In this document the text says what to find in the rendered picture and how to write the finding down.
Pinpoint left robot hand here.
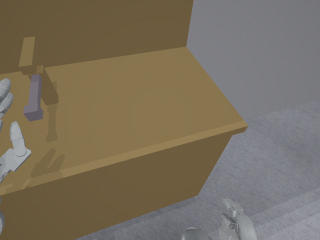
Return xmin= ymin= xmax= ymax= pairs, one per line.
xmin=0 ymin=78 xmax=31 ymax=183

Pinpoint right robot hand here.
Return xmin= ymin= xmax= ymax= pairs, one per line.
xmin=218 ymin=196 xmax=258 ymax=240

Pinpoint tap lever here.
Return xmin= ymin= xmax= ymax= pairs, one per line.
xmin=23 ymin=74 xmax=43 ymax=122

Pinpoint robot right thigh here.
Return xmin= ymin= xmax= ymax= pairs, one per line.
xmin=180 ymin=228 xmax=213 ymax=240

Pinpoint counter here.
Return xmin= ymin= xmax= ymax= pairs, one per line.
xmin=0 ymin=0 xmax=248 ymax=240

